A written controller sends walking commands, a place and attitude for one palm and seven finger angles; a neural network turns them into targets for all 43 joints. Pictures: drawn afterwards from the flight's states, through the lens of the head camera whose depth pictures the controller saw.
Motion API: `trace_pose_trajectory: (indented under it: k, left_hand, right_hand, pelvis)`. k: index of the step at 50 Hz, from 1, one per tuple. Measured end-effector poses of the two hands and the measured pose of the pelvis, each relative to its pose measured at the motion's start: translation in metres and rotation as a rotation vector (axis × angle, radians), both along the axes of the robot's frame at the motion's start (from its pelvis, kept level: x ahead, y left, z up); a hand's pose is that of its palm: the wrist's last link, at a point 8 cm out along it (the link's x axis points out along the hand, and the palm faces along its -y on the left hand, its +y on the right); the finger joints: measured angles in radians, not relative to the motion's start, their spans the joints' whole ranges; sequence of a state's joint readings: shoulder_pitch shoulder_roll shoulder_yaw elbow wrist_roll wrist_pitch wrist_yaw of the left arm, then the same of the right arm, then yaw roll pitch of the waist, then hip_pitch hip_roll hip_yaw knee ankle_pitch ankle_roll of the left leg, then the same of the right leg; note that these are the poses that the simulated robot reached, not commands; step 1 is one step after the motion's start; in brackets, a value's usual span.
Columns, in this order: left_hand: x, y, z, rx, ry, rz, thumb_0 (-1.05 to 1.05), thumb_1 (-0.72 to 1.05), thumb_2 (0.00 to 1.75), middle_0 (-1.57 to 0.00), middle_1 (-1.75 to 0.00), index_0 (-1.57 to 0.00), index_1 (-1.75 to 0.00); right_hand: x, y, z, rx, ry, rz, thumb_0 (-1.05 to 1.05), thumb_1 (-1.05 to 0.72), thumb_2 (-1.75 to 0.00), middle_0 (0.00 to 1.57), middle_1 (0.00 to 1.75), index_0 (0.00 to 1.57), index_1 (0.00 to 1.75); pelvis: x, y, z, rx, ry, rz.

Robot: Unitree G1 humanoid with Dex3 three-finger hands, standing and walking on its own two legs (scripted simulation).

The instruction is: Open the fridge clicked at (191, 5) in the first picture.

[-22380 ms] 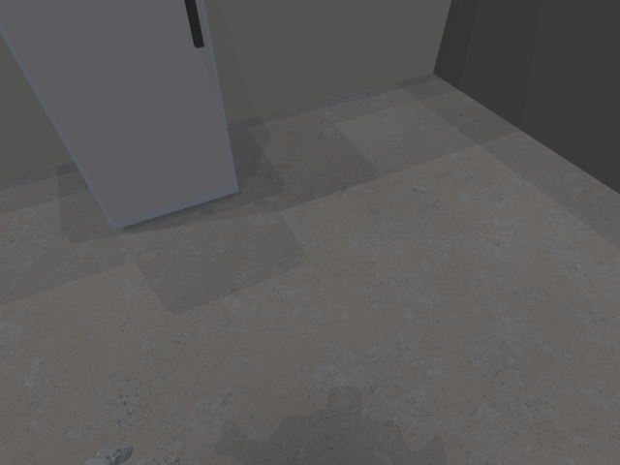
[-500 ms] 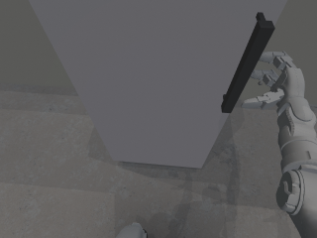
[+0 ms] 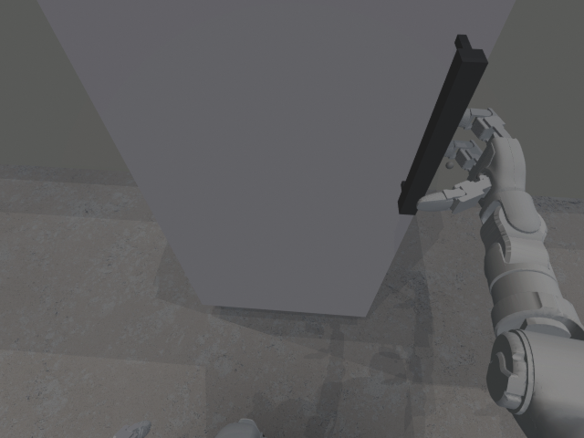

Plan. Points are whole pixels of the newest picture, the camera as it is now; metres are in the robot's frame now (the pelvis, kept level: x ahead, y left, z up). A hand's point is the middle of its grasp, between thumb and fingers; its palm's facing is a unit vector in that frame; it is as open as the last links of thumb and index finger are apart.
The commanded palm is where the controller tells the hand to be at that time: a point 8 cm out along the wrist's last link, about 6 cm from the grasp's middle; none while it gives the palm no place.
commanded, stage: slide the fingers in behind the handle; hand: right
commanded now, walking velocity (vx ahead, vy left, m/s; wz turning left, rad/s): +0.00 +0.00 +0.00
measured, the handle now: (429, 138) +0.52 -0.11 +0.13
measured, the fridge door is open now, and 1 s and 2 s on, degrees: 0 0 0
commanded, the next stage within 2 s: grip the handle and tug to test in 1.24 s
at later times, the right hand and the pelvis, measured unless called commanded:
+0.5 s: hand (441, 166) +0.46 -0.12 +0.13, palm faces -0.06 +1.00 +0.01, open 14.0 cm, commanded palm +0.44 -0.18 +0.13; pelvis +0.00 +0.01 +0.00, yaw +0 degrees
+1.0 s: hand (428, 162) +0.47 -0.11 +0.13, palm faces -0.06 +1.00 +0.00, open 14.0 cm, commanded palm +0.44 -0.16 +0.13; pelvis +0.00 +0.01 +0.00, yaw +1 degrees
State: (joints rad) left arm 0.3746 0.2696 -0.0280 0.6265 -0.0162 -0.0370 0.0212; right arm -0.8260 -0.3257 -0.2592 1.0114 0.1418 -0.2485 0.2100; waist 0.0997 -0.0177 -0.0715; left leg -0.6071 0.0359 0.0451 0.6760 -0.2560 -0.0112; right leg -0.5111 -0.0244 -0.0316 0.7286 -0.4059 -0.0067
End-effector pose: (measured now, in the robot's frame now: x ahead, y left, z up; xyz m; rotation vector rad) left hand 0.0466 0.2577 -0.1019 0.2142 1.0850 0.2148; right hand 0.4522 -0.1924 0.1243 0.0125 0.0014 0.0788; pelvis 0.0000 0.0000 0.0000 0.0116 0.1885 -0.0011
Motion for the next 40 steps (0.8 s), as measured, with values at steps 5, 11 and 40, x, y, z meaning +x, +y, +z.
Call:
trace_pose_trajectory:
  k: [5,11,40]
  left_hand:
    - [0.008,-0.002,0.0,-0.011,-0.023,0.0,0.01,0.9,0.9,-0.2,-0.3,-0.2,-0.3]
    - [0.012,-0.003,-0.001,-0.02,-0.02,-0.006,0.01,0.9,0.9,-0.2,-0.3,-0.2,-0.3]
    - [0.0,0.004,-0.001,-0.011,-0.011,0.004,0.01,0.9,0.9,-0.2,-0.3,-0.2,-0.3]
  right_hand:
    - [-0.001,0.001,0.001,-0.014,-0.012,-0.017,-0.01,0.5,-0.3,0.32,1.21,0.31,1.21]
    - [-0.003,0.004,0.004,-0.011,-0.006,-0.013,-0.01,0.5,-0.3,0.31,1.21,0.31,1.21]
    - [-0.006,0.024,0.004,-0.006,0.0,-0.003,-0.01,0.5,-0.3,0.3,1.2,0.3,1.2]
  pelvis:
    - [0.002,0.001,0.001,-0.002,-0.004,0.005]
    - [0.004,0.002,0.002,-0.002,-0.012,0.002]
    - [-0.003,0.005,0.003,-0.008,-0.021,0.002]
